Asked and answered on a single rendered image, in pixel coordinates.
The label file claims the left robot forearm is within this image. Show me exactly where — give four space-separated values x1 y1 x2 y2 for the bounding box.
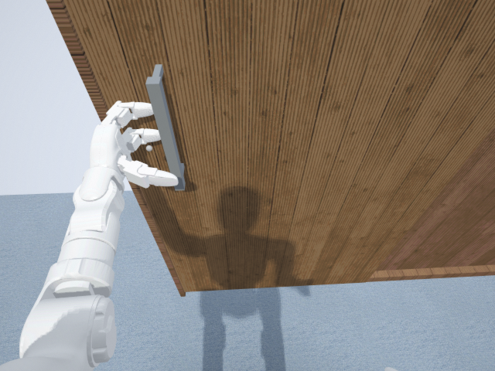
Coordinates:
19 167 125 358

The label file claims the wardrobe door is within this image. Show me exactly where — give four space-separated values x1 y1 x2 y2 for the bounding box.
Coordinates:
376 126 495 271
63 0 495 292

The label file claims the left robot upper arm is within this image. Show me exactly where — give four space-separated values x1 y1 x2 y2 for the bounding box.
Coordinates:
0 294 117 371

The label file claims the handle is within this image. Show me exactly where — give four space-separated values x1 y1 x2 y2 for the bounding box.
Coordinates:
145 64 186 191

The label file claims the robot left hand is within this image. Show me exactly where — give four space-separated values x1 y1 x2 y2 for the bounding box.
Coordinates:
90 101 179 188

